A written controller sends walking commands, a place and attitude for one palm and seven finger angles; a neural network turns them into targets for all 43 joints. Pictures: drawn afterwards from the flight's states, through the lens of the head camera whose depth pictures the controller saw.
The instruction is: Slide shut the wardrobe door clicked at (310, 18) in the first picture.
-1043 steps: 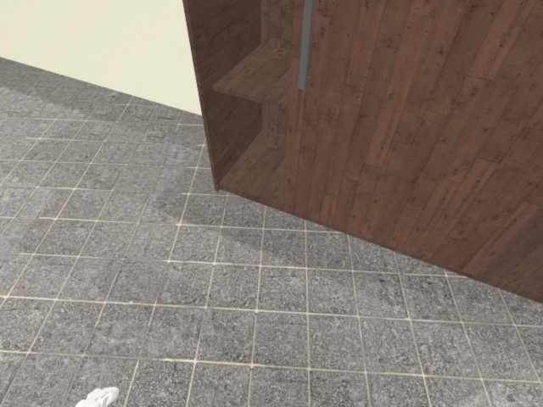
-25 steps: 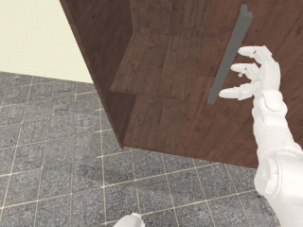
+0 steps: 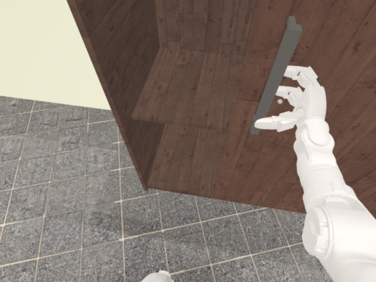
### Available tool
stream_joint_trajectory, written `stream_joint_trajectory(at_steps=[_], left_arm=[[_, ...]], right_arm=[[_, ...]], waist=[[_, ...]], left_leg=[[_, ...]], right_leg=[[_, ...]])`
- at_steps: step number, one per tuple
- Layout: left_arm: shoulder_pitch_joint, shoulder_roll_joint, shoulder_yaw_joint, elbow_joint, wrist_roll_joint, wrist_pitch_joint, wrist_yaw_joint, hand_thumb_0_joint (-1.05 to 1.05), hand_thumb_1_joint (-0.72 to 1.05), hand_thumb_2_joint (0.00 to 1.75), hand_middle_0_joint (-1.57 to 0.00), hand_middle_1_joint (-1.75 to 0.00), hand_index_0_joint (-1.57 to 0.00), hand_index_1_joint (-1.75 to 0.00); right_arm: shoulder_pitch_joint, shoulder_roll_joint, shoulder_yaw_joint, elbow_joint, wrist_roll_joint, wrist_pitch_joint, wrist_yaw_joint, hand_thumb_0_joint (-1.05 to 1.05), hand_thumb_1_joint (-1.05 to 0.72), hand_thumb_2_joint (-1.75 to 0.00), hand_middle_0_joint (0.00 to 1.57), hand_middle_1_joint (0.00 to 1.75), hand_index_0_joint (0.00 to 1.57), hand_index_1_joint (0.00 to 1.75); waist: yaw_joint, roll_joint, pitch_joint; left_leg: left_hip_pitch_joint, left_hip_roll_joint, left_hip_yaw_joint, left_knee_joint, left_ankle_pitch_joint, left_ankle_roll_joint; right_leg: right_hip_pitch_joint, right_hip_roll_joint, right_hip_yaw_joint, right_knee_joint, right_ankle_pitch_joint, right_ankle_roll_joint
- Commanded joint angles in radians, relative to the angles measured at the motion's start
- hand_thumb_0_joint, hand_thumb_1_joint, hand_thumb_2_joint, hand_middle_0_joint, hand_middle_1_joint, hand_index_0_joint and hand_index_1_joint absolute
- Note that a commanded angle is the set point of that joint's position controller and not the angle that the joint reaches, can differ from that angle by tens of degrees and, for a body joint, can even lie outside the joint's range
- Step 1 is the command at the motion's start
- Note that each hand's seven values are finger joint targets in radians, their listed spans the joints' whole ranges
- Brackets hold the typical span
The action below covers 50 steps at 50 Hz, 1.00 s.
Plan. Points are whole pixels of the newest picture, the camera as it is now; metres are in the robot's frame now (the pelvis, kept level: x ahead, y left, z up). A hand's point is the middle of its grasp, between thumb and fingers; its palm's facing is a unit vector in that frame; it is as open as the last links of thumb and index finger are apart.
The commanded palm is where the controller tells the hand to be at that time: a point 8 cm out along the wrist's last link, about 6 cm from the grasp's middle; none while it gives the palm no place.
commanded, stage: slide the fingers in behind the handle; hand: right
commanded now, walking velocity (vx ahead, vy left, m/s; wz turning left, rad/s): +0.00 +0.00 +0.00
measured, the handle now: (269, 85) +0.54 -0.09 +0.11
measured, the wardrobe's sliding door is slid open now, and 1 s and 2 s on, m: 0.36 0.36 0.36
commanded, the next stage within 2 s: grip the handle and tug to test in 1.22 s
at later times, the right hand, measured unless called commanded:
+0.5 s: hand (273, 101) +0.48 -0.09 +0.12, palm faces -0.01 +1.00 +0.00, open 13.9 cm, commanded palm +0.45 -0.14 +0.12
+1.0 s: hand (261, 98) +0.48 -0.07 +0.12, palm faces +0.00 +1.00 -0.02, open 14.0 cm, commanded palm +0.46 -0.12 +0.12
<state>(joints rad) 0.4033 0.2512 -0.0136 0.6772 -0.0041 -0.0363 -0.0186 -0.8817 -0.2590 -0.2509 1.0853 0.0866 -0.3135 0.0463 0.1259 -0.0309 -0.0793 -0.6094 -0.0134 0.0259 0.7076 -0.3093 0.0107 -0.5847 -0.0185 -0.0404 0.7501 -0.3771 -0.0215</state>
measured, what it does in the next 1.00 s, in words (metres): stands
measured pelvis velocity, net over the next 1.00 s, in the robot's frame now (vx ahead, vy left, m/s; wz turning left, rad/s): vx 0.00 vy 0.02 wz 0.00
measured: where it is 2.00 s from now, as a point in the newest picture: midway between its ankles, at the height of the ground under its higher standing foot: outside the picture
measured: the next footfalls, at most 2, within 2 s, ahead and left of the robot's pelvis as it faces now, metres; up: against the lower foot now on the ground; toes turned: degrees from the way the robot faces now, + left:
none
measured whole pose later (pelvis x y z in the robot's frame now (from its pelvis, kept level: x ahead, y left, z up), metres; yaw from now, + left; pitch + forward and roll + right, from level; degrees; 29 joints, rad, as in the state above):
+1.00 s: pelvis +0.00 +0.02 +0.00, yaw +0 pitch +11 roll +0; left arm 0.39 0.24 -0.01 0.68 0.00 -0.04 -0.02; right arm -0.89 -0.21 -0.22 1.08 0.06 -0.32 -0.03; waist 0.12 -0.03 -0.07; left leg -0.60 -0.02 0.02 0.70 -0.30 0.03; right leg -0.56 -0.03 -0.04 0.71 -0.36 0.00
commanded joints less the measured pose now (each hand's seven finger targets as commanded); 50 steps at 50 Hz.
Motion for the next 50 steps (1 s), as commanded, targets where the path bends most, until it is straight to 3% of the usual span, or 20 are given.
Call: stream_joint_trajectory(at_steps=[1,4,9,10,12,17,19,22,25,29,32,33,35,37,38,40,41,43,47,50], left_arm=[[0.095,0.149,0.057,-0.081,0.004,-0.027,0.007,0.00,0.90,0.90,-0.20,-0.30,-0.20,-0.30],[0.099,0.149,0.053,-0.088,0.006,-0.020,0.007,0.00,0.90,0.90,-0.20,-0.30,-0.20,-0.30],[0.087,0.142,0.055,-0.100,0.000,-0.011,0.010,0.00,0.90,0.90,-0.20,-0.30,-0.20,-0.30],[0.082,0.136,0.055,-0.105,-0.002,-0.012,0.009,0.00,0.90,0.90,-0.20,-0.30,-0.20,-0.30],[0.082,0.135,0.056,-0.104,-0.001,-0.014,0.009,0.00,0.90,0.90,-0.20,-0.30,-0.20,-0.30],[0.083,0.138,0.059,-0.102,-0.003,-0.011,0.011,0.00,0.90,0.90,-0.20,-0.30,-0.20,-0.30],[0.070,0.127,0.055,-0.105,-0.007,-0.013,0.007,0.00,0.90,0.90,-0.20,-0.30,-0.20,-0.30],[0.071,0.131,0.059,-0.101,-0.004,-0.011,0.008,0.00,0.90,0.90,-0.20,-0.30,-0.20,-0.30],[0.058,0.122,0.060,-0.105,-0.007,-0.016,0.006,0.00,0.90,0.90,-0.20,-0.30,-0.20,-0.30],[0.062,0.127,0.058,-0.094,-0.006,-0.017,0.006,0.00,0.90,0.90,-0.20,-0.30,-0.20,-0.30],[0.061,0.131,0.058,-0.095,-0.003,-0.016,0.010,0.00,0.90,0.90,-0.20,-0.30,-0.20,-0.30],[0.055,0.122,0.053,-0.097,-0.004,-0.018,0.008,0.00,0.90,0.90,-0.20,-0.30,-0.20,-0.30],[0.054,0.121,0.052,-0.090,-0.003,-0.023,0.006,0.00,0.90,0.90,-0.20,-0.30,-0.20,-0.30],[0.065,0.128,0.054,-0.083,0.002,-0.023,0.008,0.00,0.90,0.90,-0.20,-0.30,-0.20,-0.30],[0.064,0.127,0.056,-0.086,0.002,-0.025,0.008,0.00,0.90,0.90,-0.20,-0.30,-0.20,-0.30],[0.062,0.126,0.054,-0.089,0.003,-0.031,0.007,0.00,0.90,0.90,-0.20,-0.30,-0.20,-0.30],[0.062,0.128,0.053,-0.086,0.004,-0.030,0.008,0.00,0.90,0.90,-0.20,-0.30,-0.20,-0.30],[0.070,0.127,0.053,-0.083,0.006,-0.029,0.006,0.00,0.90,0.90,-0.20,-0.30,-0.20,-0.30],[0.075,0.131,0.053,-0.086,0.009,-0.027,0.007,0.00,0.90,0.90,-0.20,-0.30,-0.20,-0.30],[0.079,0.133,0.055,-0.083,0.006,-0.026,0.009,0.00,0.90,0.90,-0.20,-0.30,-0.20,-0.30]], right_arm=[[-0.490,-0.171,-0.012,-0.245,-0.002,-0.078,-0.029,0.00,0.50,-0.30,0.30,1.20,0.30,1.20],[-0.448,-0.204,-0.044,-0.205,-0.007,-0.068,-0.031,0.00,0.50,-0.30,0.30,1.20,0.30,1.20],[-0.458,-0.193,-0.027,-0.259,-0.004,-0.065,-0.011,0.00,0.50,-0.30,0.30,1.20,0.30,1.20],[-0.450,-0.146,0.005,-0.262,0.003,-0.060,-0.006,0.00,0.50,-0.30,0.30,1.20,0.30,1.20],[-0.459,-0.122,0.019,-0.287,0.016,-0.058,0.000,0.00,0.50,-0.30,0.30,1.20,0.30,1.20],[-0.423,-0.159,-0.011,-0.313,0.027,-0.048,0.002,0.00,0.50,-0.30,0.30,1.20,0.30,1.20],[-0.433,-0.111,0.031,-0.328,0.021,-0.047,-0.001,0.00,0.50,-0.30,0.30,1.20,0.30,1.20],[-0.427,-0.145,0.007,-0.338,0.013,-0.050,-0.012,0.00,0.50,-0.30,0.30,1.20,0.30,1.20],[-0.420,-0.094,0.043,-0.379,0.018,-0.053,-0.019,0.00,0.50,-0.30,0.30,1.20,0.30,1.20],[-0.414,-0.091,0.036,-0.295,0.018,-0.032,-0.038,0.00,0.50,-0.30,0.30,1.20,0.30,1.20],[-0.431,-0.120,0.018,-0.297,0.005,-0.035,-0.051,0.00,0.50,-0.30,0.30,1.20,0.30,1.20],[-0.440,-0.084,0.051,-0.295,-0.001,-0.040,-0.051,0.00,0.50,-0.30,0.30,1.20,0.30,1.20],[-0.482,-0.064,0.069,-0.288,-0.005,-0.052,-0.060,0.00,0.50,-0.30,0.30,1.20,0.30,1.20],[-0.508,-0.093,0.041,-0.271,-0.005,-0.062,-0.071,0.00,0.50,-0.30,0.30,1.20,0.30,1.20],[-0.513,-0.097,0.038,-0.289,-0.005,-0.071,-0.073,0.00,0.50,-0.30,0.30,1.20,0.30,1.20],[-0.478,-0.099,0.021,-0.263,-0.002,-0.074,-0.078,0.00,0.50,-0.30,0.30,1.20,0.30,1.20],[-0.484,-0.106,0.021,-0.253,-0.005,-0.075,-0.081,0.00,0.50,-0.30,0.30,1.20,0.30,1.20],[-0.495,-0.093,0.038,-0.236,-0.015,-0.074,-0.080,0.00,0.50,-0.30,0.30,1.20,0.30,1.20],[-0.491,-0.124,0.012,-0.233,-0.021,-0.081,-0.082,0.00,0.50,-0.30,0.30,1.20,0.30,1.20],[-0.518,-0.132,0.010,-0.217,-0.014,-0.077,-0.073,0.00,0.50,-0.30,0.30,1.20,0.30,1.20]], waist=[[0.010,-0.008,-0.379],[0.001,0.055,-0.369],[0.000,0.010,-0.391],[0.003,0.002,-0.390],[0.008,0.013,-0.395],[-0.004,0.063,-0.402],[0.004,0.025,-0.383],[-0.006,0.021,-0.386],[-0.006,-0.017,-0.411],[0.005,0.080,-0.339],[-0.001,0.066,-0.344],[0.002,0.029,-0.342],[0.013,0.030,-0.327],[0.017,0.058,-0.336],[0.009,0.041,-0.375],[-0.002,0.037,-0.387],[0.004,0.067,-0.380],[0.013,0.069,-0.365],[0.004,0.060,-0.373],[0.017,0.070,-0.364]], left_leg=[[0.163,-0.027,0.000,-0.063,0.284,0.012],[0.215,-0.027,-0.005,-0.058,0.339,0.010],[0.237,-0.024,-0.015,-0.059,0.381,0.010],[0.227,-0.026,-0.012,-0.064,0.371,0.010],[0.233,-0.028,-0.012,-0.064,0.391,0.012],[0.288,-0.025,-0.020,-0.069,0.426,0.007],[0.269,-0.023,-0.018,-0.076,0.416,0.005],[0.275,-0.022,-0.022,-0.075,0.404,0.009],[0.265,-0.023,-0.018,-0.076,0.411,0.009],[0.261,-0.023,-0.016,-0.094,0.360,0.002],[0.272,-0.018,-0.023,-0.095,0.346,0.004],[0.256,-0.018,-0.021,-0.093,0.338,0.005],[0.227,-0.019,-0.019,-0.096,0.310,0.004],[0.230,-0.021,-0.019,-0.095,0.291,0.005],[0.246,-0.020,-0.023,-0.089,0.301,0.005],[0.251,-0.020,-0.023,-0.086,0.315,0.006],[0.257,-0.019,-0.022,-0.089,0.311,0.003],[0.243,-0.020,-0.020,-0.087,0.307,0.001],[0.260,-0.020,-0.027,-0.088,0.313,0.004],[0.259,-0.019,-0.034,-0.097,0.308,-0.001]], right_leg=[[0.220,0.015,0.047,-0.083,0.297,0.001],[0.174,0.019,0.036,-0.082,0.313,-0.004],[0.191,0.023,0.025,-0.077,0.334,-0.005],[0.201,0.023,0.024,-0.078,0.328,-0.004],[0.214,0.022,0.027,-0.074,0.351,-0.006],[0.180,0.026,0.021,-0.079,0.345,-0.011],[0.189,0.029,0.016,-0.084,0.330,-0.010],[0.187,0.030,0.020,-0.082,0.324,-0.011],[0.231,0.029,0.019,-0.082,0.347,-0.007],[0.166,0.031,0.022,-0.097,0.271,-0.010],[0.161,0.033,0.019,-0.104,0.257,-0.012],[0.170,0.034,0.018,-0.104,0.254,-0.009],[0.175,0.033,0.022,-0.101,0.236,-0.009],[0.171,0.032,0.028,-0.103,0.223,-0.010],[0.180,0.034,0.026,-0.101,0.232,-0.008],[0.183,0.035,0.022,-0.098,0.244,-0.007],[0.167,0.034,0.022,-0.100,0.234,-0.008],[0.159,0.032,0.023,-0.103,0.229,-0.009],[0.148,0.035,0.018,-0.102,0.228,-0.011],[0.132,0.035,0.013,-0.099,0.211,-0.013]])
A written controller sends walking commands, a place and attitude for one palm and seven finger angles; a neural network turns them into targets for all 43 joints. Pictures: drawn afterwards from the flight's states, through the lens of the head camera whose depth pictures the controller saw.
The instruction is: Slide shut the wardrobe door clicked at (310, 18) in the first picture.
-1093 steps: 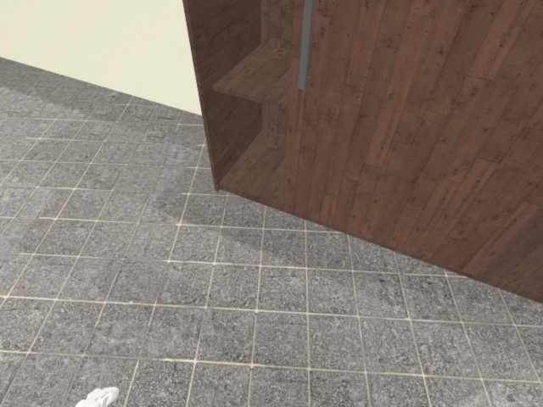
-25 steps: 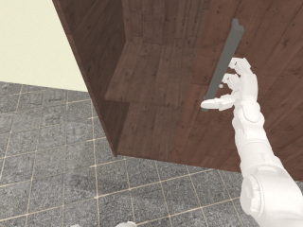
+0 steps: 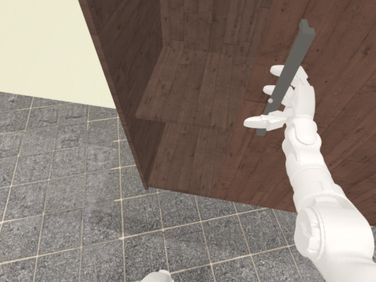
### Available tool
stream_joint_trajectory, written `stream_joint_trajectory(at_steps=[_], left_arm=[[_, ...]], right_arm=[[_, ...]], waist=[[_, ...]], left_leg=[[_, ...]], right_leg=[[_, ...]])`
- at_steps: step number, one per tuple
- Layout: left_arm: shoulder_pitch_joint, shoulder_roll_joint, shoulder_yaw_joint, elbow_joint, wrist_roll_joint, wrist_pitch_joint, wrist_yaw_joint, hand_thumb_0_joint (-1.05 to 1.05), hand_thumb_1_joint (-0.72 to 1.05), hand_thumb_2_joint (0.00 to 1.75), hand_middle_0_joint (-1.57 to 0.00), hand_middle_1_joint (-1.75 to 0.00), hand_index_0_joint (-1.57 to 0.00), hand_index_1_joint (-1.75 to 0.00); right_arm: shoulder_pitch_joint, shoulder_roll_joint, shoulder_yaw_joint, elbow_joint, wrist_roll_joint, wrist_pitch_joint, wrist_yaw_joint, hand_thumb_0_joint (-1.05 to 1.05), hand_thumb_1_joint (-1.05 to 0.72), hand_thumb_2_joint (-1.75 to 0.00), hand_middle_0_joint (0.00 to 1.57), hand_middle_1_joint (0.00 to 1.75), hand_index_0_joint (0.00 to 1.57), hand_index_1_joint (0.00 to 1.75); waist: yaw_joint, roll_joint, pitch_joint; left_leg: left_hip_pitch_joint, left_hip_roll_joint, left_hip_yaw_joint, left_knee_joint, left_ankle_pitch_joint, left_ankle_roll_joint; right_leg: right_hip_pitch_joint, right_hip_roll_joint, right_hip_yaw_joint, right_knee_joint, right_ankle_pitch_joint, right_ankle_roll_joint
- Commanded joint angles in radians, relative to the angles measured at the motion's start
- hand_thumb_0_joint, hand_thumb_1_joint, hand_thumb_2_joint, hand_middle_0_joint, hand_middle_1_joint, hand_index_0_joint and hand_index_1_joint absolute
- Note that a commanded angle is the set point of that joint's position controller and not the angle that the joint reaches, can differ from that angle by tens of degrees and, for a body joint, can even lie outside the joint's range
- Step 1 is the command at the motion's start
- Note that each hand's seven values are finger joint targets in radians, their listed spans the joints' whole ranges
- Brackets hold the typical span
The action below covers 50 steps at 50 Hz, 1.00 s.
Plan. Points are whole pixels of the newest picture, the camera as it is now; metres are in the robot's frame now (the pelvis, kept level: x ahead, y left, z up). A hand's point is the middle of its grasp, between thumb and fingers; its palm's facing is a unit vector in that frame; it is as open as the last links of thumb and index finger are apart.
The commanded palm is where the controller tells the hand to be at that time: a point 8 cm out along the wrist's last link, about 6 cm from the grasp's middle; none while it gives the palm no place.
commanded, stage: slide the fingers in behind the handle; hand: right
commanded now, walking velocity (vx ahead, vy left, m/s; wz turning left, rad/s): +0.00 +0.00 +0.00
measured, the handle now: (278, 87) +0.54 -0.10 +0.11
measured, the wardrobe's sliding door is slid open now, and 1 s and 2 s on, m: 0.36 0.36 0.36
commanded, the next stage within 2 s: grip the handle and tug to test in 0.22 s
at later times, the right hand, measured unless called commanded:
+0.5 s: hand (275, 102) +0.48 -0.09 +0.12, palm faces -0.01 +1.00 -0.01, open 13.2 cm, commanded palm +0.45 -0.14 +0.12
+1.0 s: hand (275, 101) +0.48 -0.09 +0.12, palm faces -0.02 +1.00 +0.00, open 6.5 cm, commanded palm +0.46 -0.14 +0.12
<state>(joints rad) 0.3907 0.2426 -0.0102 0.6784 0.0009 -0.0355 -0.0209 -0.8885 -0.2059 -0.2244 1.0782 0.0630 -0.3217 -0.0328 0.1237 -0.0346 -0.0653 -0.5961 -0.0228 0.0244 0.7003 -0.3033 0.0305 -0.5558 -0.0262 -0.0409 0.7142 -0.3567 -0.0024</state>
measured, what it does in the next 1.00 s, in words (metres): stands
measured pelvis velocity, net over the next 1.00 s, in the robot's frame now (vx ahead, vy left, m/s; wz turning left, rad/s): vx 0.01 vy -0.01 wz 0.00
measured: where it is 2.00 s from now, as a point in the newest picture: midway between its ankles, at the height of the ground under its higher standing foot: outside the picture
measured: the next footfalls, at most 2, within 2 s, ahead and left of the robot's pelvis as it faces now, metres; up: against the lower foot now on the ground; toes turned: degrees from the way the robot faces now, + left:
none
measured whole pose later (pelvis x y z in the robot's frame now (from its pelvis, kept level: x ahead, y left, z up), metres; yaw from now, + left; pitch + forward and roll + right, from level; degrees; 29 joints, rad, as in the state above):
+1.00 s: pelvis +0.01 -0.01 +0.00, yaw +0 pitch +12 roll +0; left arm 0.40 0.24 0.00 0.67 0.00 -0.03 -0.03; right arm -0.85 -0.19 -0.20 1.01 0.08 -0.30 -0.01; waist 0.11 -0.03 -0.08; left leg -0.59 -0.02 0.02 0.69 -0.31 0.02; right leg -0.55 -0.02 -0.04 0.72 -0.37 -0.01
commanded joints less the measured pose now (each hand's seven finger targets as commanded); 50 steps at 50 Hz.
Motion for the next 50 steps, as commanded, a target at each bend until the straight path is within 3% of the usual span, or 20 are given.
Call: stream_joint_trajectory(at_steps=[1,2,3,7,12,13,15,16,22,23,26,27,31,32,35,37,41,43,46,50], left_arm=[[0.095,0.140,0.050,-0.084,0.001,-0.029,0.011,0.00,0.90,0.90,-0.20,-0.30,-0.20,-0.30],[0.099,0.145,0.053,-0.084,0.002,-0.027,0.012,0.00,0.90,0.90,-0.20,-0.30,-0.20,-0.30],[0.096,0.139,0.051,-0.088,0.001,-0.027,0.011,0.00,0.90,0.90,-0.20,-0.30,-0.20,-0.30],[0.102,0.139,0.056,-0.090,0.005,-0.030,0.006,0.00,0.90,0.90,-0.20,-0.30,-0.20,-0.30],[0.105,0.147,0.058,-0.091,0.000,-0.018,0.003,0.00,0.90,0.90,-0.20,-0.30,-0.20,-0.30],[0.100,0.148,0.058,-0.096,-0.002,-0.016,0.004,0.00,0.90,0.90,-0.20,-0.30,-0.20,-0.30],[0.089,0.139,0.055,-0.100,-0.004,-0.018,0.005,0.00,0.90,0.90,-0.20,-0.30,-0.20,-0.30],[0.094,0.141,0.057,-0.094,-0.003,-0.019,0.006,0.00,0.90,0.90,-0.20,-0.30,-0.20,-0.30],[0.091,0.134,0.058,-0.093,0.002,-0.026,0.003,0.00,0.90,0.90,-0.20,-0.30,-0.20,-0.30],[0.088,0.136,0.060,-0.089,-0.002,-0.026,0.003,0.00,0.90,0.90,-0.20,-0.30,-0.20,-0.30],[0.087,0.140,0.057,-0.086,-0.002,-0.024,0.004,0.00,0.90,0.90,-0.20,-0.30,-0.20,-0.30],[0.090,0.145,0.058,-0.089,0.001,-0.022,0.006,0.00,0.90,0.90,-0.20,-0.30,-0.20,-0.30],[0.077,0.134,0.053,-0.101,-0.001,-0.021,0.007,0.00,0.90,0.90,-0.20,-0.30,-0.20,-0.30],[0.079,0.133,0.054,-0.104,0.001,-0.023,0.006,0.00,0.90,0.90,-0.20,-0.30,-0.20,-0.30],[0.074,0.131,0.054,-0.100,-0.001,-0.026,0.003,0.00,0.90,0.90,-0.20,-0.30,-0.20,-0.30],[0.083,0.139,0.054,-0.095,0.001,-0.025,0.005,0.00,0.90,0.90,-0.20,-0.30,-0.20,-0.30],[0.082,0.138,0.056,-0.097,0.000,-0.025,0.007,0.00,0.90,0.90,-0.20,-0.30,-0.20,-0.30],[0.086,0.134,0.056,-0.098,-0.001,-0.024,0.005,0.00,0.90,0.90,-0.20,-0.30,-0.20,-0.30],[0.091,0.135,0.057,-0.095,0.001,-0.025,0.003,0.00,0.90,0.90,-0.20,-0.30,-0.20,-0.30],[0.091,0.135,0.058,-0.094,-0.001,-0.022,0.002,0.00,0.90,0.90,-0.20,-0.30,-0.20,-0.30]], right_arm=[[-0.519,-0.179,-0.014,-0.210,0.013,-0.069,0.009,0.00,0.50,-0.30,0.30,1.20,0.30,1.20],[-0.513,-0.208,-0.035,-0.217,0.011,-0.074,0.010,0.00,0.50,-0.30,0.30,1.20,0.30,1.20],[-0.505,-0.183,-0.015,-0.227,0.012,-0.077,0.015,0.00,0.50,-0.30,0.30,1.20,0.30,1.20],[-0.472,-0.167,-0.009,-0.276,0.018,-0.088,0.022,0.00,0.50,-0.30,0.30,1.20,0.30,1.20],[-0.415,-0.175,-0.021,-0.222,0.020,-0.050,0.022,0.00,0.50,-0.30,0.30,1.20,0.30,1.20],[-0.430,-0.193,-0.031,-0.241,0.019,-0.050,0.020,0.00,0.50,-0.30,0.30,1.20,0.30,1.20],[-0.451,-0.146,0.004,-0.256,0.024,-0.049,0.021,0.00,0.50,-0.30,0.30,1.20,0.30,1.20],[-0.464,-0.168,-0.012,-0.264,0.021,-0.055,0.018,0.00,0.50,-0.30,0.30,1.20,0.30,1.20],[-0.486,-0.123,0.034,-0.339,0.018,-0.087,0.019,0.00,0.22,-0.42,0.33,1.24,0.33,1.24],[-0.442,-0.142,0.013,-0.300,0.016,-0.078,0.018,0.00,0.17,-0.44,0.33,1.25,0.33,1.25],[-0.448,-0.123,0.023,-0.237,0.019,-0.048,0.016,0.00,0.03,-0.50,0.35,1.27,0.35,1.27],[-0.437,-0.159,-0.010,-0.236,0.020,-0.044,0.014,0.00,-0.01,-0.52,0.35,1.27,0.35,1.27],[-0.453,-0.144,0.007,-0.281,0.022,-0.053,0.024,0.00,-0.20,-0.60,0.38,1.30,0.38,1.30],[-0.473,-0.138,0.012,-0.318,0.022,-0.064,0.026,0.00,-0.25,-0.62,0.38,1.31,0.38,1.31],[-0.458,-0.106,0.037,-0.310,0.027,-0.070,0.027,0.00,-0.39,-0.68,0.40,1.33,0.40,1.33],[-0.442,-0.144,0.002,-0.267,0.027,-0.060,0.025,0.00,-0.48,-0.72,0.41,1.34,0.41,1.34],[-0.445,-0.152,0.000,-0.264,0.020,-0.057,0.026,0.00,-0.67,-0.80,0.43,1.37,0.43,1.37],[-0.450,-0.134,0.019,-0.295,0.018,-0.059,0.028,0.00,-0.76,-0.84,0.44,1.38,0.44,1.38],[-0.447,-0.131,0.014,-0.292,0.024,-0.052,0.024,0.00,-0.90,-0.90,0.45,1.40,0.45,1.40],[-0.442,-0.121,0.023,-0.293,0.025,-0.044,0.027,0.00,-0.90,-0.90,0.45,1.40,0.45,1.40]], waist=[[0.020,0.073,-0.379],[0.010,0.064,-0.392],[0.010,0.030,-0.409],[0.001,0.013,-0.451],[0.001,0.092,-0.362],[0.001,0.076,-0.372],[0.010,0.056,-0.360],[0.008,0.066,-0.363],[0.009,-0.003,-0.425],[-0.002,0.002,-0.417],[0.015,0.085,-0.349],[0.004,0.088,-0.358],[-0.003,0.047,-0.392],[-0.004,0.006,-0.411],[0.006,0.033,-0.395],[0.001,0.059,-0.362],[-0.002,0.054,-0.388],[-0.003,0.009,-0.417],[0.000,0.038,-0.411],[0.002,0.042,-0.392]], left_leg=[[0.249,-0.009,-0.031,-0.089,0.294,-0.021],[0.259,-0.010,-0.032,-0.083,0.310,-0.017],[0.254,-0.010,-0.029,-0.078,0.320,-0.016],[0.255,-0.015,-0.022,-0.067,0.366,-0.011],[0.258,-0.016,-0.020,-0.088,0.330,-0.016],[0.264,-0.013,-0.023,-0.087,0.336,-0.017],[0.246,-0.013,-0.022,-0.093,0.325,-0.017],[0.244,-0.014,-0.020,-0.091,0.323,-0.017],[0.216,-0.018,-0.012,-0.067,0.358,-0.008],[0.210,-0.018,-0.010,-0.067,0.348,-0.008],[0.209,-0.017,-0.008,-0.085,0.303,-0.016],[0.230,-0.017,-0.013,-0.083,0.323,-0.013],[0.247,-0.014,-0.014,-0.072,0.354,-0.011],[0.234,-0.016,-0.013,-0.064,0.368,-0.006],[0.211,-0.019,-0.010,-0.072,0.343,-0.011],[0.218,-0.018,-0.012,-0.077,0.326,-0.010],[0.228,-0.016,-0.013,-0.074,0.325,-0.012],[0.219,-0.018,-0.009,-0.064,0.348,-0.008],[0.223,-0.020,-0.007,-0.066,0.359,-0.010],[0.215,-0.021,-0.006,-0.069,0.356,-0.010]], right_leg=[[0.101,0.043,0.016,-0.066,0.183,-0.031],[0.110,0.043,0.017,-0.063,0.202,-0.031],[0.128,0.043,0.016,-0.064,0.218,-0.029],[0.172,0.039,0.018,-0.054,0.284,-0.027],[0.105,0.040,0.013,-0.068,0.224,-0.030],[0.109,0.040,0.011,-0.071,0.227,-0.030],[0.123,0.040,0.009,-0.071,0.218,-0.030],[0.128,0.038,0.012,-0.069,0.224,-0.030],[0.219,0.034,0.028,-0.054,0.310,-0.024],[0.209,0.032,0.029,-0.053,0.303,-0.020],[0.144,0.034,0.025,-0.068,0.230,-0.025],[0.139,0.037,0.023,-0.067,0.241,-0.028],[0.157,0.039,0.021,-0.063,0.271,-0.025],[0.189,0.038,0.025,-0.057,0.305,-0.024],[0.192,0.033,0.027,-0.054,0.287,-0.023],[0.154,0.036,0.027,-0.059,0.257,-0.025],[0.153,0.037,0.024,-0.060,0.252,-0.025],[0.187,0.035,0.030,-0.056,0.297,-0.022],[0.182,0.034,0.030,-0.054,0.308,-0.023],[0.176,0.032,0.030,-0.055,0.304,-0.023]])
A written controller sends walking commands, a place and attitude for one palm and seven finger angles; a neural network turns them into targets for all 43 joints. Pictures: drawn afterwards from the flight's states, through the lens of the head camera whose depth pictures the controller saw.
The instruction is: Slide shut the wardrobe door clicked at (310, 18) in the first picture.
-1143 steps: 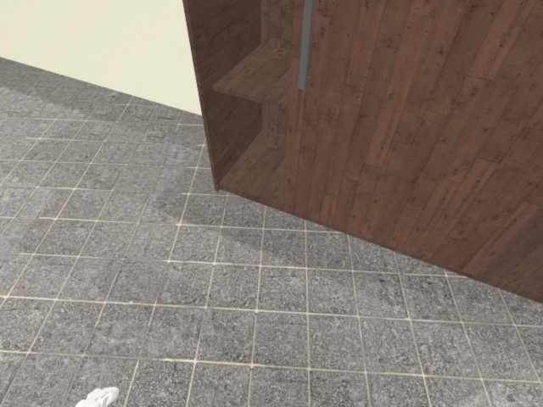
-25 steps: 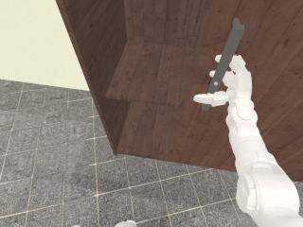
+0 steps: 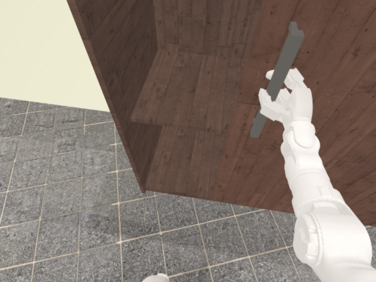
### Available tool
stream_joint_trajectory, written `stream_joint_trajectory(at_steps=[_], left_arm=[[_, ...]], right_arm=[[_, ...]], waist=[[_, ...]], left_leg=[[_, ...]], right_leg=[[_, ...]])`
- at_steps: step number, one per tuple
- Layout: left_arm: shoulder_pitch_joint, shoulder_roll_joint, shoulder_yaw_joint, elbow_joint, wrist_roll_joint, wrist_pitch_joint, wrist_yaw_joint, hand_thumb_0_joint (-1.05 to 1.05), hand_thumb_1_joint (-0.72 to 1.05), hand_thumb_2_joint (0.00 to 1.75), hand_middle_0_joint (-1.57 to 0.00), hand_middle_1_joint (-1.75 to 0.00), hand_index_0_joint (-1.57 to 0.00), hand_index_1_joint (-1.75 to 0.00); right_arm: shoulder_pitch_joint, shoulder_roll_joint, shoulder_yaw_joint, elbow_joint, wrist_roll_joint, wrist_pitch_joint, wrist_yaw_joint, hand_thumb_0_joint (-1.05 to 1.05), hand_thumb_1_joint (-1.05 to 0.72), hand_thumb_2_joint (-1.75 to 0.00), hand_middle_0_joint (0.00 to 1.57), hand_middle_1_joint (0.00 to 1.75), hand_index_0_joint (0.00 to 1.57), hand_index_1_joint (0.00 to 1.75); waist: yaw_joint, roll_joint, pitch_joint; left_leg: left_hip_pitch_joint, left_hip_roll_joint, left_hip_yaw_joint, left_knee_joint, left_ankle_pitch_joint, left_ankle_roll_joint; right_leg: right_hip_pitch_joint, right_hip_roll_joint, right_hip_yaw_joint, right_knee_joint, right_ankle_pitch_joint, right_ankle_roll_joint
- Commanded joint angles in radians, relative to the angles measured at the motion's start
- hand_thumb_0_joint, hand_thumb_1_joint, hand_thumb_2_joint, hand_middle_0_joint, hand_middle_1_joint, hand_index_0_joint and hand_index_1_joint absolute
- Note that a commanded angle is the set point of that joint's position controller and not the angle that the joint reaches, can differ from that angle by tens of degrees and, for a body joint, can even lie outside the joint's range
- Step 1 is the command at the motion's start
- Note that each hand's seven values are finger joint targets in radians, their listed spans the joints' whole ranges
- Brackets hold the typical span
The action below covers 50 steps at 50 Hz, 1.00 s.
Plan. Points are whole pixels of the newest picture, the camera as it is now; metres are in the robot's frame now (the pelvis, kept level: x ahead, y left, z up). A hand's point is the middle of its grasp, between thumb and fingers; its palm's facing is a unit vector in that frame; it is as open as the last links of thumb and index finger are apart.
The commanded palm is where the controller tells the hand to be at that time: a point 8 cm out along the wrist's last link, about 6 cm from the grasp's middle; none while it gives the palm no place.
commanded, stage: grip the handle and tug to test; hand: right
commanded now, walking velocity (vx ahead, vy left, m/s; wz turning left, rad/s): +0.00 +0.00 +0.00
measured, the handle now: (270, 89) +0.53 -0.10 +0.11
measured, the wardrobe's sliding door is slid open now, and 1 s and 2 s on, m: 0.36 0.36 0.36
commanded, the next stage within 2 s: tug the door sideways, standing still in 0.74 s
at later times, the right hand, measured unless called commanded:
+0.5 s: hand (265, 103) +0.48 -0.08 +0.12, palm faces -0.01 +1.00 +0.01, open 6.3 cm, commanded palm +0.44 -0.14 +0.12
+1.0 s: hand (262, 103) +0.47 -0.08 +0.12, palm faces -0.01 +1.00 -0.01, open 6.1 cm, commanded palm +0.45 -0.11 +0.12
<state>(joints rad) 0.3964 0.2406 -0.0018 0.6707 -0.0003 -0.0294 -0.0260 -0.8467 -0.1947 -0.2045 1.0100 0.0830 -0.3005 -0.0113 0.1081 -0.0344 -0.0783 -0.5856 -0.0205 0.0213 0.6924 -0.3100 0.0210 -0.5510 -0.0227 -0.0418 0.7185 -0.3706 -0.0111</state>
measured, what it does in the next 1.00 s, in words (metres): stands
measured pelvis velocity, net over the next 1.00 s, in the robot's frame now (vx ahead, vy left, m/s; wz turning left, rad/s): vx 0.02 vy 0.01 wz -0.01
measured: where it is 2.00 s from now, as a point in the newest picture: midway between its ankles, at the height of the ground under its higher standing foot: outside the picture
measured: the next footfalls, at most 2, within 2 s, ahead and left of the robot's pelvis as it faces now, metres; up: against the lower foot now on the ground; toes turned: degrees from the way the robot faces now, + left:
none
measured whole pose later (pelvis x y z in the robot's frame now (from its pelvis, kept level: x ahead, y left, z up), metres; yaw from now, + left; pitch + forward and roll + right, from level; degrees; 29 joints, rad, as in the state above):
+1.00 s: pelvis +0.02 +0.01 +0.01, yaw +0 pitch +11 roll +1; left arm 0.35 0.23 0.01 0.63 -0.01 -0.01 -0.03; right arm -0.71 -0.13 -0.14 0.77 0.09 -0.18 -0.05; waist 0.08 -0.04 -0.08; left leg -0.51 -0.03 0.03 0.65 -0.33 0.03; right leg -0.48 -0.03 -0.03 0.67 -0.38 0.00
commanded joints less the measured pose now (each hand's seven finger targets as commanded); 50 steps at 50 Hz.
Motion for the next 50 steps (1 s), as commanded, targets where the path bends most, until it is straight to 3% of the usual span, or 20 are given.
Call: stream_joint_trajectory(at_steps=[1,2,3,6,7,11,13,15,17,18,20,23,31,33,36,42,45,46,47,50], left_arm=[[0.085,0.139,0.050,-0.085,0.000,-0.027,0.008,0.00,0.90,0.90,-0.20,-0.30,-0.20,-0.30],[0.092,0.144,0.050,-0.083,0.004,-0.023,0.010,0.00,0.90,0.90,-0.20,-0.30,-0.20,-0.30],[0.085,0.139,0.048,-0.087,0.002,-0.024,0.009,0.00,0.90,0.90,-0.20,-0.30,-0.20,-0.30],[0.090,0.138,0.047,-0.083,0.003,-0.022,0.011,0.00,0.90,0.90,-0.20,-0.30,-0.20,-0.30],[0.096,0.141,0.049,-0.081,0.005,-0.021,0.013,0.00,0.90,0.90,-0.20,-0.30,-0.20,-0.30],[0.084,0.136,0.044,-0.092,0.003,-0.024,0.013,0.00,0.90,0.90,-0.20,-0.30,-0.20,-0.30],[0.083,0.137,0.043,-0.095,0.002,-0.023,0.015,0.00,0.90,0.90,-0.20,-0.30,-0.20,-0.30],[0.083,0.138,0.043,-0.093,0.002,-0.024,0.015,0.00,0.90,0.90,-0.20,-0.30,-0.20,-0.30],[0.088,0.144,0.045,-0.094,0.004,-0.023,0.017,0.00,0.90,0.90,-0.20,-0.30,-0.20,-0.30],[0.079,0.138,0.043,-0.099,0.000,-0.022,0.017,0.00,0.90,0.90,-0.20,-0.30,-0.20,-0.30],[0.073,0.135,0.043,-0.109,0.000,-0.026,0.013,0.00,0.90,0.90,-0.20,-0.30,-0.20,-0.30],[0.069,0.139,0.043,-0.119,-0.001,-0.023,0.012,0.00,0.90,0.90,-0.20,-0.30,-0.20,-0.30],[0.047,0.136,0.050,-0.150,-0.007,-0.016,0.009,0.00,0.90,0.90,-0.20,-0.30,-0.20,-0.30],[0.044,0.132,0.048,-0.153,-0.007,-0.014,0.007,0.00,0.90,0.90,-0.20,-0.30,-0.20,-0.30],[0.038,0.128,0.054,-0.165,-0.007,-0.013,0.003,0.00,0.90,0.90,-0.20,-0.30,-0.20,-0.30],[0.027,0.128,0.056,-0.168,-0.008,-0.008,0.004,0.00,0.90,0.90,-0.20,-0.30,-0.20,-0.30],[0.037,0.118,0.057,-0.139,-0.008,-0.006,0.006,0.00,0.90,0.90,-0.20,-0.30,-0.20,-0.30],[0.044,0.118,0.058,-0.126,-0.006,-0.006,0.007,0.00,0.90,0.90,-0.20,-0.30,-0.20,-0.30],[0.048,0.117,0.058,-0.115,-0.003,-0.007,0.009,0.00,0.90,0.90,-0.20,-0.30,-0.20,-0.30],[0.055,0.113,0.061,-0.099,0.001,-0.016,0.005,0.00,0.90,0.90,-0.20,-0.30,-0.20,-0.30]], right_arm=[[-0.477,-0.150,-0.014,-0.216,0.006,-0.063,0.002,0.00,-0.90,-0.90,0.45,1.40,0.45,1.40],[-0.481,-0.177,-0.032,-0.212,0.002,-0.062,-0.003,0.00,-0.90,-0.90,0.45,1.40,0.45,1.40],[-0.487,-0.163,-0.019,-0.216,0.001,-0.061,-0.002,0.00,-0.90,-0.90,0.45,1.40,0.45,1.40],[-0.511,-0.167,-0.019,-0.193,-0.007,-0.060,-0.006,0.00,-0.90,-0.90,0.45,1.40,0.45,1.40],[-0.516,-0.198,-0.042,-0.194,-0.013,-0.064,-0.008,0.00,-0.90,-0.90,0.45,1.40,0.45,1.40],[-0.489,-0.190,-0.045,-0.192,-0.004,-0.067,-0.003,0.00,-0.90,-0.90,0.45,1.40,0.45,1.40],[-0.477,-0.198,-0.049,-0.177,-0.003,-0.067,0.001,0.00,-0.90,-0.90,0.45,1.40,0.45,1.40],[-0.518,-0.193,-0.039,-0.179,-0.004,-0.069,0.002,0.00,-0.90,-0.90,0.45,1.40,0.45,1.40],[-0.487,-0.228,-0.073,-0.168,-0.004,-0.071,0.002,0.00,-0.90,-0.90,0.45,1.40,0.45,1.40],[-0.479,-0.218,-0.057,-0.180,-0.006,-0.075,0.006,0.00,-0.90,-0.90,0.45,1.40,0.45,1.40],[-0.451,-0.179,-0.038,-0.198,0.002,-0.074,0.011,0.00,-0.90,-0.90,0.45,1.40,0.45,1.40],[-0.393,-0.210,-0.063,-0.225,0.005,-0.071,0.010,0.00,-0.90,-0.90,0.45,1.40,0.45,1.40],[-0.244,-0.178,-0.049,-0.332,0.013,-0.038,0.015,0.00,-0.90,-0.90,0.45,1.40,0.45,1.40],[-0.227,-0.154,-0.027,-0.359,0.015,-0.025,0.014,0.00,-0.90,-0.90,0.45,1.40,0.45,1.40],[-0.143,-0.149,-0.034,-0.448,0.018,-0.011,0.013,0.00,-0.90,-0.90,0.45,1.40,0.45,1.40],[-0.089,-0.123,-0.016,-0.502,0.022,0.035,0.006,0.00,-0.90,-0.90,0.45,1.40,0.45,1.40],[-0.250,-0.060,0.055,-0.499,0.011,0.049,-0.009,0.00,-0.90,-0.90,0.45,1.40,0.45,1.40],[-0.296,-0.032,0.081,-0.478,0.009,0.053,-0.017,0.00,-0.90,-0.90,0.45,1.40,0.45,1.40],[-0.354,-0.009,0.102,-0.467,0.006,0.056,-0.025,0.00,-0.90,-0.90,0.45,1.40,0.45,1.40],[-0.349,0.046,0.137,-0.425,0.000,0.055,-0.042,0.00,-0.90,-0.90,0.45,1.40,0.45,1.40]], waist=[[0.016,0.052,-0.371],[0.014,0.069,-0.363],[0.016,0.045,-0.365],[0.027,0.067,-0.350],[0.019,0.066,-0.356],[0.009,0.035,-0.378],[0.008,0.057,-0.370],[0.023,0.061,-0.362],[0.010,0.079,-0.373],[0.008,0.036,-0.375],[0.005,0.048,-0.386],[-0.016,0.039,-0.404],[-0.038,0.075,-0.388],[-0.035,0.062,-0.376],[-0.062,0.025,-0.426],[-0.054,0.076,-0.374],[-0.007,0.031,-0.361],[0.015,0.058,-0.344],[0.029,0.038,-0.328],[0.029,0.035,-0.370]], left_leg=[[0.211,-0.023,-0.005,-0.065,0.358,-0.002],[0.223,-0.023,-0.005,-0.062,0.363,0.000],[0.221,-0.021,-0.010,-0.065,0.364,-0.004],[0.214,-0.018,-0.011,-0.072,0.336,-0.008],[0.221,-0.019,-0.011,-0.067,0.338,-0.003],[0.230,-0.017,-0.014,-0.068,0.336,-0.003],[0.241,-0.018,-0.017,-0.069,0.339,-0.004],[0.228,-0.018,-0.018,-0.073,0.323,-0.006],[0.246,-0.018,-0.021,-0.071,0.332,-0.005],[0.246,-0.015,-0.023,-0.068,0.336,-0.005],[0.248,-0.017,-0.019,-0.071,0.339,-0.004],[0.275,-0.017,-0.018,-0.063,0.359,-0.002],[0.325,-0.018,-0.018,-0.074,0.421,-0.002],[0.325,-0.018,-0.016,-0.074,0.447,-0.003],[0.357,-0.017,-0.016,-0.062,0.519,0.003],[0.375,-0.015,-0.011,-0.069,0.590,-0.004],[0.306,-0.018,-0.005,-0.075,0.564,-0.007],[0.278,-0.020,0.001,-0.079,0.550,-0.010],[0.250,-0.020,-0.003,-0.083,0.542,-0.011],[0.227,-0.020,0.007,-0.073,0.517,-0.008]], right_leg=[[0.157,0.030,0.026,-0.060,0.303,-0.016],[0.144,0.031,0.030,-0.063,0.306,-0.017],[0.142,0.033,0.023,-0.063,0.296,-0.018],[0.123,0.035,0.022,-0.064,0.259,-0.021],[0.125,0.036,0.028,-0.064,0.270,-0.020],[0.129,0.037,0.019,-0.063,0.261,-0.018],[0.112,0.038,0.020,-0.064,0.254,-0.019],[0.109,0.037,0.020,-0.065,0.235,-0.021],[0.101,0.039,0.019,-0.062,0.240,-0.023],[0.105,0.039,0.015,-0.065,0.244,-0.020],[0.116,0.038,0.012,-0.064,0.246,-0.021],[0.115,0.037,0.011,-0.069,0.267,-0.018],[0.119,0.034,-0.007,-0.079,0.301,-0.022],[0.131,0.034,-0.007,-0.082,0.329,-0.022],[0.170,0.032,-0.011,-0.078,0.416,-0.020],[0.169,0.031,-0.015,-0.083,0.458,-0.022],[0.218,0.029,-0.004,-0.068,0.471,-0.019],[0.224,0.025,0.005,-0.064,0.470,-0.018],[0.233,0.027,0.005,-0.056,0.469,-0.019],[0.259,0.029,0.017,-0.048,0.474,-0.015]])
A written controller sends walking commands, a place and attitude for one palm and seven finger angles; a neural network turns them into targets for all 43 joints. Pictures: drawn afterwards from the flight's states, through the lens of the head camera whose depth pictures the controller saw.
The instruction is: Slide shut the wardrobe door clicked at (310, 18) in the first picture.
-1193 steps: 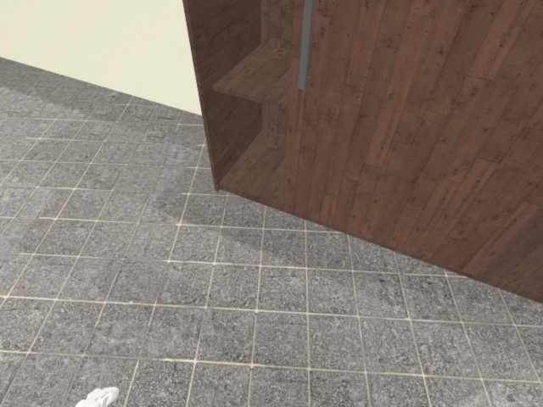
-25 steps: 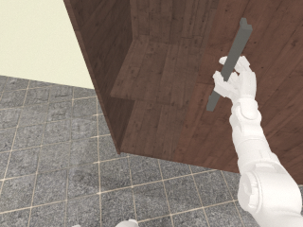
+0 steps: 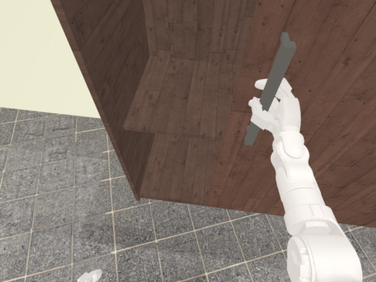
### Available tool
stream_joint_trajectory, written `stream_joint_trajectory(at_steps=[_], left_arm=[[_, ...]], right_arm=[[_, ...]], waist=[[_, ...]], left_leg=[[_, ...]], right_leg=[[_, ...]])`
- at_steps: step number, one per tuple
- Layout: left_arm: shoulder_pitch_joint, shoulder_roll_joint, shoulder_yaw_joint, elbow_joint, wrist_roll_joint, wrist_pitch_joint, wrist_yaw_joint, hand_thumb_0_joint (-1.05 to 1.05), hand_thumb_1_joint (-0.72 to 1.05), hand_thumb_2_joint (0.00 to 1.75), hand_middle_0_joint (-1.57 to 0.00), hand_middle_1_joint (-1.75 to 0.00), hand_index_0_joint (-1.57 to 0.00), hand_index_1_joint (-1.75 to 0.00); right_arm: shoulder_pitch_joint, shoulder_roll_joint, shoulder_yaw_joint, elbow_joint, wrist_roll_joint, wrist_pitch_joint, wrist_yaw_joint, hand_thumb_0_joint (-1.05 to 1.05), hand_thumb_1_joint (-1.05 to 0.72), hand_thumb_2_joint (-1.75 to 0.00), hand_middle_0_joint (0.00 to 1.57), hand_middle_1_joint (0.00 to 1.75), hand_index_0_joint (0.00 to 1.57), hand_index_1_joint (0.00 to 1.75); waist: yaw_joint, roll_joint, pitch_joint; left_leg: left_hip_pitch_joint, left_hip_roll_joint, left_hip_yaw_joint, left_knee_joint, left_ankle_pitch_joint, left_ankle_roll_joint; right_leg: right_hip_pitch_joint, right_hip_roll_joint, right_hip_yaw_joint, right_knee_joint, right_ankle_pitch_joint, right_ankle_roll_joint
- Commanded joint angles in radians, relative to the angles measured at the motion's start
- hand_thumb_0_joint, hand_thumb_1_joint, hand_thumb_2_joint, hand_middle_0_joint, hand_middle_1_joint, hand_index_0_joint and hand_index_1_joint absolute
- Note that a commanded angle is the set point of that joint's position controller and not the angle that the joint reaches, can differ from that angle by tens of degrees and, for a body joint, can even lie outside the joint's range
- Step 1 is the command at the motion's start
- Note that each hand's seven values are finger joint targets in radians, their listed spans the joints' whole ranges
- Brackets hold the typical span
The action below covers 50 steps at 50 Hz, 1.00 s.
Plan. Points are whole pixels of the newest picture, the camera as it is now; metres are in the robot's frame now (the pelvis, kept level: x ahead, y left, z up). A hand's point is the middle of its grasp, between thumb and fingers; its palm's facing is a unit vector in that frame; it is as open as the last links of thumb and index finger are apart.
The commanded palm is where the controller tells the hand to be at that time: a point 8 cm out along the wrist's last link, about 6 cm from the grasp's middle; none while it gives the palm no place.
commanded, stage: tug the door sideways, standing still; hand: right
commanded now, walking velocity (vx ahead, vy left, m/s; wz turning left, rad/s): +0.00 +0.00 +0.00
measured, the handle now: (263, 98) +0.51 -0.10 +0.11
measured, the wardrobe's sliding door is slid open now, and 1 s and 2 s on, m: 0.36 0.36 0.34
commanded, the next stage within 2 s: step sideways, sliding the door along in 0.76 s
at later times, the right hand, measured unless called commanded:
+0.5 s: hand (253, 113) +0.45 -0.07 +0.11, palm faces +0.03 +1.00 -0.03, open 5.8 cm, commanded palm +0.43 -0.07 +0.11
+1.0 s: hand (256, 113) +0.45 -0.08 +0.11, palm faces -0.03 +0.99 -0.10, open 6.0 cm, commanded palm +0.44 -0.11 +0.11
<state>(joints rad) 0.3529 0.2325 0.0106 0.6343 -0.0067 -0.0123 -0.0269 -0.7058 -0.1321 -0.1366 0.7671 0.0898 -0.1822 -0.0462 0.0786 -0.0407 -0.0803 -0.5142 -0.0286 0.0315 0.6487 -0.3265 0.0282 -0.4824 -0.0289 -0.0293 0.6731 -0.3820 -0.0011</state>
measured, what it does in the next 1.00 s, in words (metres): stands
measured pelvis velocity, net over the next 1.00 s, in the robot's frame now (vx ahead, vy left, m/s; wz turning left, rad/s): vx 0.00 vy -0.01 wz -0.03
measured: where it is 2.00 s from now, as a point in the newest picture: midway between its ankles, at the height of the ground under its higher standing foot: outside the picture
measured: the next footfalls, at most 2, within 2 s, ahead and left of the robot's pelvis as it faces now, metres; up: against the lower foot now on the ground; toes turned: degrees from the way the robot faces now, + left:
left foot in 1.68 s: +0.16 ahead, +0.25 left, +0.00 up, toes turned -7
right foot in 1.90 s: +0.07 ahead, +0.02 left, +0.00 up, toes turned -18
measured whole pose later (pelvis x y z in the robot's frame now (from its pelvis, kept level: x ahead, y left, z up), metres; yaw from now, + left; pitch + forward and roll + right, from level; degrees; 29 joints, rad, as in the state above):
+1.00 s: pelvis +0.00 -0.01 +0.00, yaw -2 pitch +10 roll +1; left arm 0.30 0.22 0.00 0.69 -0.03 -0.01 0.03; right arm -0.82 -0.13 -0.01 0.90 0.09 -0.21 -0.10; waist 0.05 -0.05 -0.03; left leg -0.48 0.00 0.06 0.65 -0.33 0.02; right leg -0.46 0.00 0.00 0.67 -0.37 -0.01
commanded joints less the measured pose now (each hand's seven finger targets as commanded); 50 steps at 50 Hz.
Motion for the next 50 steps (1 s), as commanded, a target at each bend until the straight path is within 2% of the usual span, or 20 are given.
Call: stream_joint_trajectory(at_steps=[1,4,7,8,12,19,21,25,28,30,32,40,41,42,43,44,45,46,48,50], left_arm=[[0.098,0.118,0.048,-0.058,0.010,-0.037,0.003,0.00,0.90,0.90,-0.20,-0.30,-0.20,-0.30],[0.102,0.115,0.050,-0.045,0.016,-0.048,-0.003,0.00,0.90,0.90,-0.20,-0.30,-0.20,-0.30],[0.105,0.117,0.050,-0.038,0.019,-0.056,-0.008,0.00,0.90,0.90,-0.20,-0.30,-0.20,-0.30],[0.101,0.115,0.049,-0.037,0.018,-0.058,-0.010,0.00,0.90,0.90,-0.20,-0.30,-0.20,-0.30],[0.103,0.117,0.047,-0.033,0.021,-0.070,-0.016,0.00,0.90,0.90,-0.20,-0.30,-0.20,-0.30],[0.100,0.109,0.044,-0.020,0.021,-0.094,-0.028,0.00,0.90,0.90,-0.20,-0.30,-0.20,-0.30],[0.106,0.113,0.044,-0.016,0.022,-0.099,-0.030,0.00,0.90,0.90,-0.20,-0.30,-0.20,-0.30],[0.107,0.111,0.046,-0.011,0.021,-0.107,-0.034,0.00,0.90,0.90,-0.20,-0.30,-0.20,-0.30],[0.112,0.114,0.046,-0.010,0.023,-0.109,-0.036,0.00,0.90,0.90,-0.20,-0.30,-0.20,-0.30],[0.110,0.114,0.045,-0.010,0.022,-0.110,-0.037,0.00,0.90,0.90,-0.20,-0.30,-0.20,-0.30],[0.112,0.118,0.047,-0.012,0.023,-0.110,-0.036,0.00,0.90,0.90,-0.20,-0.30,-0.20,-0.30],[0.098,0.108,0.044,-0.017,0.020,-0.109,-0.039,0.00,0.90,0.90,-0.20,-0.30,-0.20,-0.30],[0.102,0.109,0.043,-0.017,0.022,-0.110,-0.039,0.00,0.90,0.90,-0.20,-0.30,-0.20,-0.30],[0.101,0.112,0.043,-0.016,0.021,-0.108,-0.038,0.00,0.90,0.90,-0.20,-0.30,-0.20,-0.30],[0.104,0.112,0.042,-0.010,0.023,-0.107,-0.035,0.00,0.90,0.90,-0.20,-0.30,-0.20,-0.30],[0.064,0.163,0.058,-0.011,-0.012,-0.056,0.026,0.00,0.90,0.90,-0.20,-0.30,-0.20,-0.30],[0.030,0.126,0.041,-0.022,-0.019,-0.029,0.052,0.00,0.90,0.90,-0.20,-0.30,-0.20,-0.30],[0.019,0.103,0.034,-0.032,-0.022,-0.021,0.064,0.00,0.90,0.90,-0.20,-0.30,-0.20,-0.30],[-0.016,0.093,0.026,-0.046,-0.028,-0.012,0.086,0.00,0.90,0.90,-0.20,-0.30,-0.20,-0.30],[-0.005,0.113,0.042,-0.033,-0.022,-0.001,0.102,0.00,0.90,0.90,-0.20,-0.30,-0.20,-0.30]], right_arm=[[-0.499,0.008,0.086,-0.176,-0.007,-0.065,-0.013,0.00,-0.90,-0.90,0.45,1.40,0.45,1.40],[-0.558,0.058,0.132,-0.185,-0.009,-0.085,-0.029,0.00,-0.90,-0.90,0.45,1.40,0.45,1.40],[-0.571,0.101,0.179,-0.162,-0.018,-0.098,-0.030,0.00,-0.90,-0.90,0.45,1.40,0.45,1.40],[-0.585,0.114,0.196,-0.165,-0.019,-0.104,-0.029,0.00,-0.90,-0.90,0.45,1.40,0.45,1.40],[-0.607,0.164,0.236,-0.134,-0.015,-0.113,-0.028,0.00,-0.90,-0.90,0.45,1.40,0.45,1.40],[-0.636,0.251,0.320,-0.132,-0.015,-0.120,-0.030,0.00,-0.90,-0.90,0.45,1.40,0.45,1.40],[-0.633,0.253,0.321,-0.121,-0.013,-0.119,-0.034,0.00,-0.90,-0.90,0.45,1.40,0.45,1.40],[-0.653,0.252,0.330,-0.152,-0.019,-0.125,-0.038,0.00,-0.90,-0.90,0.45,1.40,0.45,1.40],[-0.664,0.248,0.332,-0.171,-0.017,-0.124,-0.040,0.00,-0.90,-0.90,0.45,1.40,0.45,1.40],[-0.642,0.256,0.332,-0.135,-0.016,-0.118,-0.039,0.00,-0.90,-0.90,0.45,1.40,0.45,1.40],[-0.643,0.248,0.327,-0.146,-0.019,-0.118,-0.042,0.00,-0.90,-0.90,0.45,1.40,0.45,1.40],[-0.651,0.258,0.338,-0.169,-0.017,-0.114,-0.038,0.00,-0.90,-0.90,0.45,1.40,0.45,1.40],[-0.654,0.259,0.337,-0.167,-0.015,-0.114,-0.040,0.00,-0.90,-0.90,0.45,1.40,0.45,1.40],[-0.643,0.251,0.334,-0.164,-0.019,-0.113,-0.041,0.00,-0.90,-0.90,0.45,1.40,0.45,1.40],[-0.729,0.235,0.324,-0.179,-0.019,-0.117,-0.047,0.00,-0.90,-0.90,0.45,1.40,0.45,1.40],[-0.746,-0.260,0.023,-0.163,-0.071,-0.118,-0.058,0.00,-0.90,-0.90,0.45,1.40,0.45,1.40],[-0.732,-0.139,0.114,-0.145,-0.061,-0.109,-0.043,0.00,-0.90,-0.90,0.45,1.40,0.45,1.40],[-0.722,-0.074,0.154,-0.137,-0.051,-0.104,-0.034,0.00,-0.90,-0.90,0.45,1.40,0.45,1.40],[-0.710,-0.005,0.211,-0.151,-0.039,-0.100,-0.007,0.00,-0.90,-0.90,0.45,1.40,0.45,1.40],[-0.678,-0.028,0.194,-0.105,-0.033,-0.091,0.007,0.00,-0.90,-0.90,0.45,1.40,0.45,1.40]], waist=[[0.060,0.028,-0.383],[0.072,0.044,-0.421],[0.079,0.049,-0.410],[0.078,0.026,-0.409],[0.085,0.056,-0.393],[0.096,0.011,-0.390],[0.096,0.043,-0.383],[0.094,0.002,-0.413],[0.094,0.005,-0.418],[0.094,0.032,-0.388],[0.091,0.043,-0.400],[0.090,0.001,-0.413],[0.093,0.029,-0.404],[0.088,0.024,-0.404],[0.106,0.004,-0.409],[0.005,0.051,-0.468],[0.032,0.065,-0.431],[0.036,0.069,-0.395],[0.042,-0.002,-0.367],[0.042,-0.045,-0.340]], left_leg=[[0.150,-0.011,0.000,-0.027,0.526,-0.014],[0.133,-0.013,0.005,-0.015,0.527,-0.014],[0.108,-0.013,0.010,-0.012,0.494,-0.010],[0.094,-0.014,0.011,-0.009,0.485,-0.008],[0.074,-0.017,0.016,-0.010,0.452,-0.005],[0.004,-0.019,0.028,0.001,0.390,-0.002],[0.004,-0.021,0.030,0.001,0.389,-0.003],[-0.010,-0.021,0.032,0.014,0.390,-0.002],[-0.017,-0.022,0.036,0.021,0.396,-0.002],[-0.019,-0.023,0.038,0.016,0.383,-0.003],[-0.014,-0.023,0.038,0.018,0.387,-0.003],[-0.016,-0.022,0.032,0.021,0.409,-0.004],[-0.008,-0.022,0.036,0.021,0.410,-0.005],[-0.006,-0.021,0.036,0.022,0.407,-0.003],[-0.014,-0.022,0.032,0.020,0.411,-0.005],[0.173,0.053,-0.027,-0.050,0.372,-0.021],[0.235,0.060,-0.020,-0.075,0.409,-0.018],[0.248,0.060,-0.011,-0.079,0.414,-0.023],[0.210,0.046,0.009,-0.043,0.414,-0.023],[0.107,0.024,0.016,0.030,0.367,-0.031]], right_leg=[[0.197,0.035,0.009,-0.002,0.489,-0.021],[0.229,0.034,0.024,0.010,0.520,-0.020],[0.231,0.034,0.036,0.011,0.505,-0.020],[0.242,0.033,0.040,0.013,0.507,-0.018],[0.237,0.036,0.050,0.015,0.477,-0.020],[0.274,0.029,0.071,0.022,0.470,-0.013],[0.260,0.031,0.072,0.024,0.462,-0.015],[0.292,0.027,0.080,0.031,0.507,-0.009],[0.307,0.023,0.091,0.033,0.553,-0.007],[0.282,0.024,0.088,0.029,0.519,-0.007],[0.289,0.024,0.090,0.030,0.531,-0.009],[0.300,0.027,0.084,0.043,0.556,-0.008],[0.290,0.028,0.088,0.038,0.550,-0.008],[0.287,0.029,0.087,0.037,0.552,-0.009],[0.289,0.032,0.086,0.040,0.535,-0.010],[0.237,-0.006,0.068,-0.005,0.427,-0.049],[0.221,0.003,0.046,-0.047,0.376,-0.055],[0.213,-0.005,0.039,-0.059,0.370,-0.059],[0.293,-0.045,0.064,-0.067,0.471,-0.060],[0.382,-0.105,0.117,-0.059,0.585,-0.080]])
